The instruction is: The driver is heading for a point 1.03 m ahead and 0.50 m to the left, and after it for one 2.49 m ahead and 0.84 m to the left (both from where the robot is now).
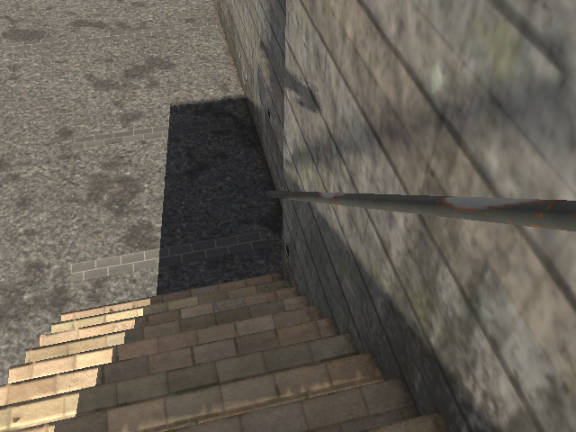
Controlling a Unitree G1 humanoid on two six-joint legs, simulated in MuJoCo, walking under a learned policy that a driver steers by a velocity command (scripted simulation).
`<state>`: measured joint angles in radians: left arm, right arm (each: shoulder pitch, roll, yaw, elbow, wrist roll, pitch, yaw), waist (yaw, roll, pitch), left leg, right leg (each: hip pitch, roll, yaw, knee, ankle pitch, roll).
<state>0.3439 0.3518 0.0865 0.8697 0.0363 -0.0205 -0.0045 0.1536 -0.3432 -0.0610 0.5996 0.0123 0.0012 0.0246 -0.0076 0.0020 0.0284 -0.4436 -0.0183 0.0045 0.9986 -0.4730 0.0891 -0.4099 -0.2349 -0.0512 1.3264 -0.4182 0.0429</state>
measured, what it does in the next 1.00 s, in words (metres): goes down, turning left: right foot 0.21 m lower, then left foot 0.22 m lower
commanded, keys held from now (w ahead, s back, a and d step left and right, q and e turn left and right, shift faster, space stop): w+q+shift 0.78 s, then w+shift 0.22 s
